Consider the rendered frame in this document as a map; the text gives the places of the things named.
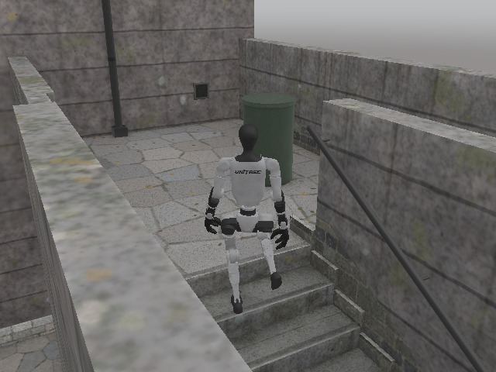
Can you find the stairs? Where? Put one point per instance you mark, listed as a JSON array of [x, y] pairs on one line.
[[294, 328]]

